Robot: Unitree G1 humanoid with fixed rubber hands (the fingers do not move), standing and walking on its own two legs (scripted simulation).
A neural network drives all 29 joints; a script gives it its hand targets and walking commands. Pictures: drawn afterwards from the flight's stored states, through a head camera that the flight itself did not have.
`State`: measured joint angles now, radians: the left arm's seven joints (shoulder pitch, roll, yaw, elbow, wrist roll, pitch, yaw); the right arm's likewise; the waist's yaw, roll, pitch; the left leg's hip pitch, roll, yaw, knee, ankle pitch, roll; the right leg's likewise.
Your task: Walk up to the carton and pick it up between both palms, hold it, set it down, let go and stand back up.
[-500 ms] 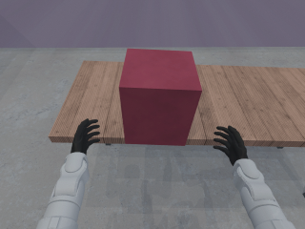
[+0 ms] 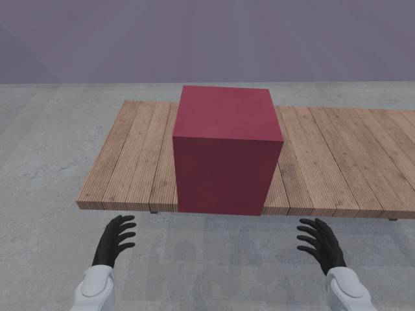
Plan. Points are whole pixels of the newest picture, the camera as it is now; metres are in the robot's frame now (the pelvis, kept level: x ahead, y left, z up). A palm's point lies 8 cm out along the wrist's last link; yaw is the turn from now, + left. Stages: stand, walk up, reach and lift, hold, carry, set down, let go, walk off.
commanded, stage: set down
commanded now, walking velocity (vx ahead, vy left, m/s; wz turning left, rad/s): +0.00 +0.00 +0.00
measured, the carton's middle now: (222, 152) +0.50 -0.03 +0.05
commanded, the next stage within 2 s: let go in 1.08 s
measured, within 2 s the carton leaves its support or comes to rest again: neither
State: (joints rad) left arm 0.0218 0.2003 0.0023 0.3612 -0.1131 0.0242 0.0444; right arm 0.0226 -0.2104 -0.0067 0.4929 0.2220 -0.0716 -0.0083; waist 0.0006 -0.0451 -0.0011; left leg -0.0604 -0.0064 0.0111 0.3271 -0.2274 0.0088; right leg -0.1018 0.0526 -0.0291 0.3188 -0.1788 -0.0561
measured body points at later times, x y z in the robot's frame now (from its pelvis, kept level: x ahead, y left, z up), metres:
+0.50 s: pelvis -0.01 +0.01 +0.00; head -0.01 +0.02 +0.45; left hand +0.22 +0.23 -0.05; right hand +0.21 -0.22 -0.05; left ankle -0.03 +0.11 -0.75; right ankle +0.00 -0.08 -0.75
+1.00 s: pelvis -0.02 +0.00 +0.00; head +0.00 +0.01 +0.44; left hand +0.16 +0.22 -0.10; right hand +0.15 -0.23 -0.09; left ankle -0.03 +0.11 -0.75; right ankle +0.00 -0.08 -0.75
